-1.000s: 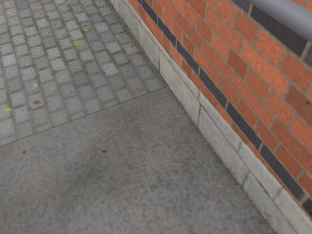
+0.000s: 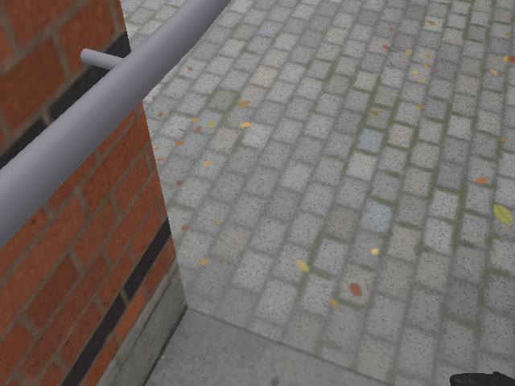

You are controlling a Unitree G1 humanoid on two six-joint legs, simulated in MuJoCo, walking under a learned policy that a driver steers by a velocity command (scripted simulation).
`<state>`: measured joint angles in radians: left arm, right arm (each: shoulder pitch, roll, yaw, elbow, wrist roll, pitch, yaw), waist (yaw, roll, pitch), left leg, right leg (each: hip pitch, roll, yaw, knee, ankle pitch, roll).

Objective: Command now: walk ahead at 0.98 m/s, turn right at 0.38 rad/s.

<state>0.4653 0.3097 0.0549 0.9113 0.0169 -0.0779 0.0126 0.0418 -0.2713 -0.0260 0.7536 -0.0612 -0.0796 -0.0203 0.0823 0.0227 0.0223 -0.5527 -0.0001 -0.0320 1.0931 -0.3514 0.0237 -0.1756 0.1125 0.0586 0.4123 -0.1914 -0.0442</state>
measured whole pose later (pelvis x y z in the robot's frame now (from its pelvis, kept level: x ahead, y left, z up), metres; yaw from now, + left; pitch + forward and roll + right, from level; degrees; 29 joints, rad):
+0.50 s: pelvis +0.42 -0.08 -0.05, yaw -25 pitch +2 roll -1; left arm 0.07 0.34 0.08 0.65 0.01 0.01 -0.06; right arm 0.55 -0.31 -0.09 0.91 0.01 -0.12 -0.01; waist -0.06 -0.07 0.00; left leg 0.06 0.17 0.21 0.44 -0.43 -0.10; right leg -0.77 -0.01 -0.02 0.93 0.00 -0.08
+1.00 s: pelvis +0.73 -0.29 -0.08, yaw -49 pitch +2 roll +3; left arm 0.12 0.31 0.09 0.69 0.01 0.01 0.01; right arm 0.15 -0.23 -0.05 0.68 -0.05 -0.13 -0.02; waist -0.04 -0.04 0.03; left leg -0.55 -0.09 -0.04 0.56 -0.08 0.03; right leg -0.36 0.20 0.19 1.18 -0.60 -0.02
